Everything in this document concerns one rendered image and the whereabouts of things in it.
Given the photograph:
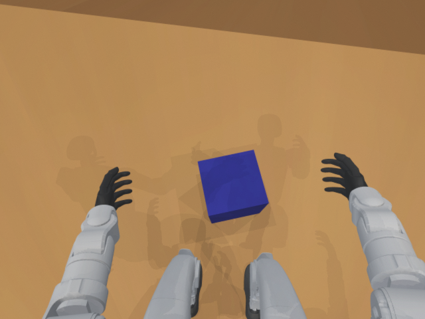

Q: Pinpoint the carton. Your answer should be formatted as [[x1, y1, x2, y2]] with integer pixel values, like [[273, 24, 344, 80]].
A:
[[198, 150, 269, 223]]

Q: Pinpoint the right robot forearm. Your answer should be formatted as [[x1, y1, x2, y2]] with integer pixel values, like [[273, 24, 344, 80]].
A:
[[349, 187, 425, 290]]

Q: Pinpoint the robot right upper arm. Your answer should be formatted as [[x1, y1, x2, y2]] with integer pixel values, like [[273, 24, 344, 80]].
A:
[[371, 287, 425, 319]]

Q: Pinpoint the left robot forearm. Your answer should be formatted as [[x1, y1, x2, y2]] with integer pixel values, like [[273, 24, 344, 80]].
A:
[[42, 205, 120, 319]]

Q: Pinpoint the robot left hand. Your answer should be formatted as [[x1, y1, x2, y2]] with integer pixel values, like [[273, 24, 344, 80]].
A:
[[95, 167, 132, 210]]

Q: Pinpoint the robot left shin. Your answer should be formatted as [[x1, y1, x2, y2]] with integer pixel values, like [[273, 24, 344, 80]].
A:
[[178, 249, 197, 304]]

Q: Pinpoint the robot left foot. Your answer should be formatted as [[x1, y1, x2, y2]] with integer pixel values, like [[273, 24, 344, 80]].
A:
[[191, 266, 203, 318]]

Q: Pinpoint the robot right hand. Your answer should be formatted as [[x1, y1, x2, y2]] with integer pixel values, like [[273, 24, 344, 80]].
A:
[[321, 153, 368, 200]]

